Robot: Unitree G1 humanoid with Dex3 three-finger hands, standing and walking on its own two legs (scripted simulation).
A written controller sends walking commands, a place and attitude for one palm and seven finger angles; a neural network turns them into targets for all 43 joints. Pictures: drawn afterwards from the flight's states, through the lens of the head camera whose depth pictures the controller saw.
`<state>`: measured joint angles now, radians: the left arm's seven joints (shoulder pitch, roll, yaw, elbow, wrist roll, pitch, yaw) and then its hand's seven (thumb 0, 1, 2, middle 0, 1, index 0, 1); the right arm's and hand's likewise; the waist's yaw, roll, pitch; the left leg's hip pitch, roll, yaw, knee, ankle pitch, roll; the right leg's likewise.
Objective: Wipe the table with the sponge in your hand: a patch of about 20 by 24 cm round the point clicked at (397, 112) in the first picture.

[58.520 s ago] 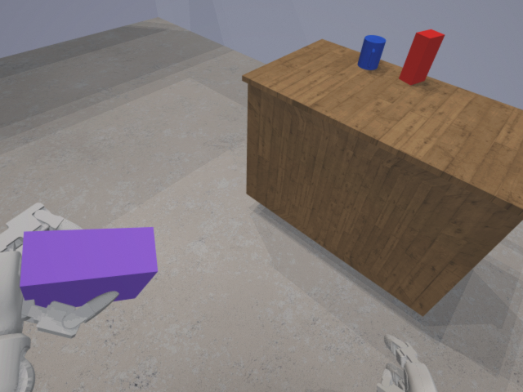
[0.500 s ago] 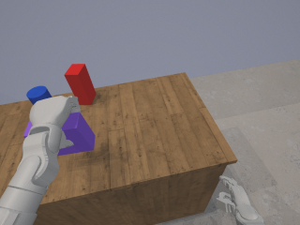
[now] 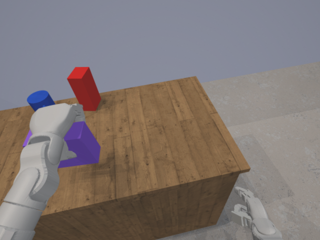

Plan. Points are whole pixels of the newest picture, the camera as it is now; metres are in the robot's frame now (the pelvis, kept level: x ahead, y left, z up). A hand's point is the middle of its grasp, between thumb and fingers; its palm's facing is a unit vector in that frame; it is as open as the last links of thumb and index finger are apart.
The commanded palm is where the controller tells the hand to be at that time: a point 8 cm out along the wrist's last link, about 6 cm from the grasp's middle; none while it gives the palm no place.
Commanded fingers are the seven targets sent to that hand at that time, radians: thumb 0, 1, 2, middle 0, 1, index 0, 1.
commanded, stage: bring the sponge back beside the body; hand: left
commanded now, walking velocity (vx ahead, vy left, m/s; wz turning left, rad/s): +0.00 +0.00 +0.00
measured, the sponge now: (69, 150) +0.29 +0.29 +0.07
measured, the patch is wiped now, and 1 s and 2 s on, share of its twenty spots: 1.00 1.00 1.00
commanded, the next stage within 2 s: step back with the hand held close in 1.42 s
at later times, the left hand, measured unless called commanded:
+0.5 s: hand (56, 159) +0.23 +0.27 +0.12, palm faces +0.06 -0.08 -1.00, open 9.5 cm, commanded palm +0.20 +0.28 +0.19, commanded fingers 0.00 0.10 1.30 -1.20 -1.60 -1.20 -1.60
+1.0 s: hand (43, 184) +0.18 +0.28 +0.11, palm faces +0.06 -0.11 -0.99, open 9.5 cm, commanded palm +0.15 +0.28 +0.17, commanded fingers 0.00 0.10 1.30 -1.20 -1.60 -1.20 -1.60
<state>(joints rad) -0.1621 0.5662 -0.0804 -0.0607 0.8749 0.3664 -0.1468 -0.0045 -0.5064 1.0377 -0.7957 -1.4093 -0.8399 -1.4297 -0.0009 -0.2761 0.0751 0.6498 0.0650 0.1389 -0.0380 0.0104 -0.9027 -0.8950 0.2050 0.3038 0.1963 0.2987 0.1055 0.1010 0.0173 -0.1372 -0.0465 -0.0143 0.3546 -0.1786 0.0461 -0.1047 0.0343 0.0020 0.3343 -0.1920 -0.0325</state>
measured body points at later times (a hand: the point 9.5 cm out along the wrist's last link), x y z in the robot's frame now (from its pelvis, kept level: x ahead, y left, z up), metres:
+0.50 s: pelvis -0.01 -0.01 +0.00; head -0.02 -0.04 +0.45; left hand +0.22 +0.27 +0.18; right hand +0.25 -0.19 -0.08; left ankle +0.01 +0.09 -0.75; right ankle -0.01 -0.10 -0.75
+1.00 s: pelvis -0.01 +0.00 +0.00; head -0.03 -0.04 +0.44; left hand +0.17 +0.28 +0.16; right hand +0.23 -0.20 -0.08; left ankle +0.01 +0.09 -0.75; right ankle -0.01 -0.10 -0.75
